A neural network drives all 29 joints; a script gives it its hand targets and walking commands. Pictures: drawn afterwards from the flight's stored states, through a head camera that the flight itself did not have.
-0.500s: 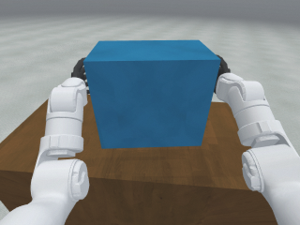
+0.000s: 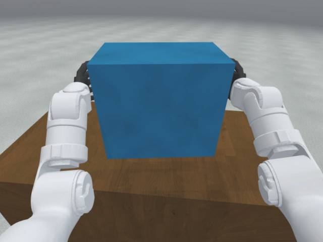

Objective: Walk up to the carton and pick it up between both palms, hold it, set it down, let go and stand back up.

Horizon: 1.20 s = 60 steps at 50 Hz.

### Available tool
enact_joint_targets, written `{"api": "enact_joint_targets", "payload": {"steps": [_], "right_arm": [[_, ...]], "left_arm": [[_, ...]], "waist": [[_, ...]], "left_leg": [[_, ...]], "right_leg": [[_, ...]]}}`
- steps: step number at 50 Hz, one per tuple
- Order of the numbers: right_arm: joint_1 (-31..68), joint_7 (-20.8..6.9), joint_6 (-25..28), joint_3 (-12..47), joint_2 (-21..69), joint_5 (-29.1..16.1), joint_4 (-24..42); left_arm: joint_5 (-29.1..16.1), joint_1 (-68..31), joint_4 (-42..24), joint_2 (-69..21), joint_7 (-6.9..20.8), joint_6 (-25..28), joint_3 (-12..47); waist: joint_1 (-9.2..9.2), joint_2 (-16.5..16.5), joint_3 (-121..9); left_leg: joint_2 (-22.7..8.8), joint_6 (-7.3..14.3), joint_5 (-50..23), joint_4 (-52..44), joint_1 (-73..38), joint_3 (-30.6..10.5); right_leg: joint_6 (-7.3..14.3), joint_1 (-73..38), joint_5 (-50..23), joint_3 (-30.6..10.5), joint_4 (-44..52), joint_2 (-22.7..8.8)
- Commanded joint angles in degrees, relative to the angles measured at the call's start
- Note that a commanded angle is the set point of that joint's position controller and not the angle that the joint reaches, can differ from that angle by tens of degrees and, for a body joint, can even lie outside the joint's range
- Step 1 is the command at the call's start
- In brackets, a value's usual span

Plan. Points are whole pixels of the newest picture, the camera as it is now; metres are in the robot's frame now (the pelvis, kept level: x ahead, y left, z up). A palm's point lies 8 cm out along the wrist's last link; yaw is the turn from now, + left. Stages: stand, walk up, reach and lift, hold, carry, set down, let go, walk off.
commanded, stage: hold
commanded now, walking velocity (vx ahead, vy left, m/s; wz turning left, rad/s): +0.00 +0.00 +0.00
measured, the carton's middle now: (160, 100) +0.38 -0.01 +0.25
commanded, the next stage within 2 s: none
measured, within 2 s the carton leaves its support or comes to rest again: neither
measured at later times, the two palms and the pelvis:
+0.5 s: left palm (83, 91) +0.38 +0.17 +0.28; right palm (237, 88) +0.36 -0.19 +0.29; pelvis +0.00 +0.00 +0.00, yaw +0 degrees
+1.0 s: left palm (74, 90) +0.37 +0.19 +0.28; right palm (231, 86) +0.36 -0.17 +0.29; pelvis -0.01 +0.00 +0.00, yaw +0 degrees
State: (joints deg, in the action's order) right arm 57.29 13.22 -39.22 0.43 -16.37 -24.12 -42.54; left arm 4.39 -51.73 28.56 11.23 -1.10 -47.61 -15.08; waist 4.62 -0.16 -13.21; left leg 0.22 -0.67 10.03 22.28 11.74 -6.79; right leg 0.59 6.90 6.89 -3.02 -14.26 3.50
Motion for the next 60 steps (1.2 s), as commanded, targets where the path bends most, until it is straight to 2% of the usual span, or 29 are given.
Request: {"api": "enact_joint_targets", "payload": {"steps": [1,11,28,29,30,32,34,35,36,38,39,41,42,45,46,53,54,58,59,60], "right_arm": [[51.5,-9.9,2.8,12.0,38.6,-11.2,23.5],[51.8,-10.5,3.0,12.3,38.8,-11.5,24.0],[52.2,-9.7,2.9,12.3,39.6,-11.3,24.0],[54.5,-10.3,3.3,15.9,41.8,-12.1,26.4],[53.3,-10.4,3.1,15.3,40.9,-12.7,26.0],[53.8,-10.4,3.1,15.6,41.1,-12.9,27.2],[52.2,-10.4,2.8,14.6,39.9,-11.9,25.8],[50.8,-10.4,2.5,13.0,39.2,-11.0,23.9],[50.3,-10.5,2.3,12.6,39.1,-10.4,22.4],[50.4,-10.5,2.3,11.4,38.9,-9.5,21.6],[51.4,-10.3,2.5,12.0,39.6,-9.5,22.7],[52.5,-10.4,2.7,10.9,39.2,-9.2,22.6],[52.5,-10.4,2.6,10.9,39.8,-9.0,22.1],[51.5,-10.4,2.8,10.5,39.6,-8.4,21.2],[53.5,-10.6,3.2,10.7,39.7,-8.5,21.8],[55.0,-11.9,3.8,10.4,38.7,-8.7,20.2],[55.2,-12.0,4.0,11.1,38.8,-9.1,20.3],[53.9,-12.3,3.5,11.1,38.5,-9.9,19.0],[54.9,-12.4,3.7,11.7,39.0,-9.9,19.7],[53.9,-12.5,3.5,11.7,38.8,-10.2,19.1]], "left_arm": [[-11.7,-49.6,-16.0,-38.5,8.4,5.7,19.7],[-11.9,-49.5,-16.7,-38.8,7.9,5.5,20.1],[-11.7,-49.6,-15.1,-38.0,8.4,5.8,19.4],[-10.9,-50.6,-18.6,-37.0,7.6,6.1,18.0],[-11.5,-50.6,-19.3,-37.5,7.1,5.8,19.9],[-11.4,-49.5,-18.7,-37.1,6.7,5.2,19.4],[-11.0,-48.2,-17.5,-37.6,7.1,4.5,19.6],[-10.9,-48.5,-17.0,-38.0,7.5,4.3,20.1],[-10.4,-48.1,-15.9,-37.7,7.9,4.1,19.3],[-10.6,-49.3,-15.6,-38.1,8.6,4.2,20.0],[-11.1,-49.6,-16.3,-38.1,8.8,4.6,20.2],[-11.9,-50.8,-16.1,-38.7,8.8,5.0,21.0],[-11.7,-51.3,-15.7,-38.2,8.7,5.2,20.3],[-11.9,-51.4,-15.7,-38.9,8.8,5.6,21.0],[-11.7,-51.8,-14.8,-38.6,8.7,5.6,20.2],[-12.4,-52.5,-13.5,-41.2,7.5,5.9,21.1],[-12.1,-51.9,-13.7,-41.2,7.3,5.8,20.5],[-12.1,-52.3,-14.8,-40.4,6.8,5.6,20.3],[-11.9,-52.0,-14.2,-39.9,6.9,5.5,19.4],[-12.2,-52.1,-15.4,-40.0,6.7,5.6,19.9]], "waist": [[0.49,-3.6,-22.7],[-0.01,-3.1,-22.9],[0.30,-2.2,-22.7],[-4.71,-1.8,-26.4],[-2.59,-2.3,-26.5],[-3.21,-1.2,-24.9],[-2.21,-0.9,-23.1],[-0.98,-1.8,-21.4],[-1.09,-1.1,-20.1],[-0.16,-2.3,-19.8],[-0.34,-1.8,-21.1],[0.33,-3.3,-21.1],[-0.13,-2.7,-20.6],[0.90,-3.1,-21.9],[-0.20,-3.0,-21.3],[-0.63,-4.9,-21.8],[-1.47,-4.3,-22.8],[-1.63,-4.2,-22.9],[-2.47,-3.0,-23.3],[-1.92,-3.2,-23.9]], "left_leg": [[1.0,-1.5,-12.7,-1.8,-6.7,1.5],[0.8,-1.3,-13.2,-1.7,-7.0,1.6],[1.4,-0.6,-11.3,-1.9,-6.4,1.8],[1.9,-0.4,-14.8,-1.0,-6.5,2.2],[1.7,-1.1,-16.3,-0.6,-7.8,1.9],[1.9,-0.8,-16.8,-0.3,-7.8,1.9],[1.7,-0.8,-14.6,-1.2,-7.9,2.1],[1.5,-1.2,-13.1,-1.9,-7.5,2.1],[1.4,-0.9,-11.5,-2.5,-6.7,2.4],[1.4,-1.2,-9.6,-2.9,-5.6,2.5],[1.5,-1.0,-10.1,-2.6,-5.5,2.5],[1.3,-1.5,-9.9,-2.7,-5.3,2.2],[1.5,-1.3,-9.6,-2.7,-4.9,2.2],[1.4,-1.7,-9.3,-2.9,-5.1,2.1],[1.3,-1.4,-8.5,-3.0,-4.5,2.1],[0.5,-1.9,-9.4,-2.8,-5.0,1.6],[0.6,-1.8,-10.4,-2.5,-5.5,1.7],[0.6,-1.9,-11.4,-2.4,-5.9,1.6],[0.7,-1.3,-10.9,-2.5,-5.6,1.9],[0.6,-1.4,-11.7,-2.4,-6.1,1.8]], "right_leg": [[-0.8,-7.9,-12.3,-0.2,-0.2,0.5],[-0.8,-7.3,-12.1,-0.1,-0.2,0.8],[-1.3,-7.5,-12.3,-0.3,0.0,0.3],[-1.5,-9.8,-14.9,-0.5,-1.6,0.2],[-1.5,-9.3,-17.0,-0.5,-1.7,0.5],[-1.8,-8.8,-16.7,-0.1,-1.4,0.7],[-1.6,-7.8,-14.6,-0.2,-0.7,0.5],[-1.3,-6.9,-12.9,-0.4,-0.2,0.3],[-1.2,-6.9,-11.6,-0.5,0.2,0.1],[-0.9,-7.3,-10.6,-1.0,0.2,-0.3],[-1.2,-8.2,-12.0,-1.2,0.0,-0.5],[-1.0,-7.8,-11.8,-1.0,-0.2,-0.4],[-1.2,-8.0,-11.1,-0.8,-0.1,-0.4],[-1.0,-8.3,-11.1,-0.7,-0.3,-0.4],[-0.9,-7.5,-9.8,-0.6,-0.2,-0.3],[0.2,-5.7,-7.2,-0.5,-0.2,0.2],[0.1,-6.4,-7.9,-0.5,-0.3,0.4],[0.1,-6.2,-8.4,-0.5,-0.5,0.6],[-0.2,-6.6,-7.9,-0.4,-0.3,0.6],[-0.2,-6.8,-8.9,-0.5,-0.6,0.8]]}}
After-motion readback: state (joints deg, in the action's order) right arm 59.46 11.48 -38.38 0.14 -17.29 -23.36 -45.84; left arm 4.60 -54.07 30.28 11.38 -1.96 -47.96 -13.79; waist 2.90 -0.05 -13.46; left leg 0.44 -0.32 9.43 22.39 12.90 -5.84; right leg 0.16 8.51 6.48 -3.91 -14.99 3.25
